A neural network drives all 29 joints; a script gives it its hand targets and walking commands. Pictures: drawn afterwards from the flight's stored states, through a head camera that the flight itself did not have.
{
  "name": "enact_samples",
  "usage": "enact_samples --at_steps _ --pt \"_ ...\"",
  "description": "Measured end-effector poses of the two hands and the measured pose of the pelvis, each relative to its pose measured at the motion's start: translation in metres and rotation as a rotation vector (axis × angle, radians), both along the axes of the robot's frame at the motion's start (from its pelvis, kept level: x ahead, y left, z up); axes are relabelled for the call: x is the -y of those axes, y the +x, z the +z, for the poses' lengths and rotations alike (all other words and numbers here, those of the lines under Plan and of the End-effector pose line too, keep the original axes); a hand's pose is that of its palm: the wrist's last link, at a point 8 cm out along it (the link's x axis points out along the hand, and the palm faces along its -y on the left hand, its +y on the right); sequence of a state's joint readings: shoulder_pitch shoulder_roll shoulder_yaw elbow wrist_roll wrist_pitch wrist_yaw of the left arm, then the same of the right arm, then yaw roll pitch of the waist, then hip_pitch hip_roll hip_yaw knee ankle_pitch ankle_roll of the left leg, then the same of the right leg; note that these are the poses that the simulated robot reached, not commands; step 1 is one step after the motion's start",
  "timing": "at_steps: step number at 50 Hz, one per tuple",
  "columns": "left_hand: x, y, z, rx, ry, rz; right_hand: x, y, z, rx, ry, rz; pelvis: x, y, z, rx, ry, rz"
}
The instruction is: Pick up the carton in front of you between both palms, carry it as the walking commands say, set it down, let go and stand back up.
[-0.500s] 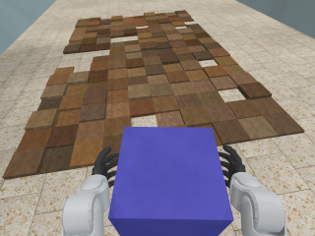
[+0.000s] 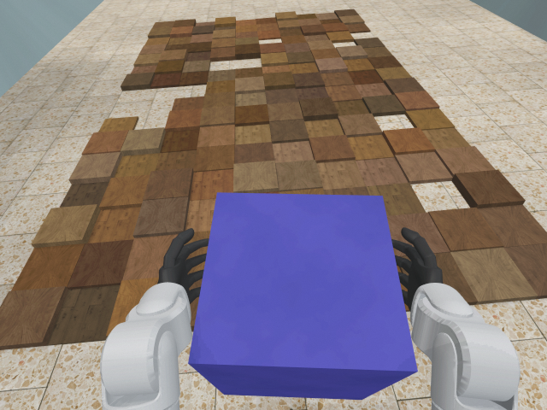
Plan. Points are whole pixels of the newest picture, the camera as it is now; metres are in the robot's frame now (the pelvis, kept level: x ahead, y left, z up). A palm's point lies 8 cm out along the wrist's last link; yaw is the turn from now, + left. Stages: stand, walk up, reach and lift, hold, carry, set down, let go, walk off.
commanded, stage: carry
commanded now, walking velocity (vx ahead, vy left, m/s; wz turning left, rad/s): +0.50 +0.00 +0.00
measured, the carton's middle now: (295, 305) +0.27 +0.01 +0.05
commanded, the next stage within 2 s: none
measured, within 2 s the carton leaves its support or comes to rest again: neither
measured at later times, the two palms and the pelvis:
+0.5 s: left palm (220, 95) +0.68 +0.16 +0.15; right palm (368, 91) +0.67 -0.14 +0.16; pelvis +0.32 +0.02 +0.00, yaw -1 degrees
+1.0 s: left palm (242, 41) +1.06 +0.15 +0.13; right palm (347, 39) +1.04 -0.15 +0.13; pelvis +0.69 +0.01 -0.01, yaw -1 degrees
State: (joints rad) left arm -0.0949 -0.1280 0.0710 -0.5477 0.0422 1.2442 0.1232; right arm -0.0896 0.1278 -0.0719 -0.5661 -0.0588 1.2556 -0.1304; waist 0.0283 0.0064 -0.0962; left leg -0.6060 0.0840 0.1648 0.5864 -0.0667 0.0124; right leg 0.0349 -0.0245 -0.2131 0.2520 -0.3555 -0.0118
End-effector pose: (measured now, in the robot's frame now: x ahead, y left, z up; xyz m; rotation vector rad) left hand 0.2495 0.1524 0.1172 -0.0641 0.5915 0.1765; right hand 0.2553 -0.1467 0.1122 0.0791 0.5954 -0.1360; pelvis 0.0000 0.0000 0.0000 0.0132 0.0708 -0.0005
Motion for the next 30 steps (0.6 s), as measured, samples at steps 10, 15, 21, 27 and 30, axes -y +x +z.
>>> enact_samples --at_steps 10,15,21,27,30 --pt "-0.013 0.189 -0.002 0.012 -0.043 -0.089 -0.013 0.161 0.009 0.012 -0.024 -0.097 -0.032 0.129 -0.014 0.011 -0.013 -0.039" --pt "-0.011 0.265 0.014 0.012 -0.066 -0.084 -0.011 0.235 0.027 0.013 -0.016 -0.114 -0.036 0.184 0.001 -0.004 -0.025 -0.035" --pt "-0.010 0.363 0.034 0.046 -0.039 -0.064 -0.010 0.343 0.047 0.046 -0.023 -0.073 -0.028 0.262 0.005 -0.020 -0.024 -0.020" --pt "0.000 0.468 0.033 0.042 -0.014 -0.034 0.002 0.458 0.038 0.042 -0.010 -0.036 -0.010 0.357 -0.014 -0.012 -0.010 -0.004" --pt "0.005 0.516 0.024 0.033 0.009 -0.005 0.006 0.514 0.023 0.033 0.014 -0.009 0.001 0.402 -0.027 -0.003 -0.020 -0.005"
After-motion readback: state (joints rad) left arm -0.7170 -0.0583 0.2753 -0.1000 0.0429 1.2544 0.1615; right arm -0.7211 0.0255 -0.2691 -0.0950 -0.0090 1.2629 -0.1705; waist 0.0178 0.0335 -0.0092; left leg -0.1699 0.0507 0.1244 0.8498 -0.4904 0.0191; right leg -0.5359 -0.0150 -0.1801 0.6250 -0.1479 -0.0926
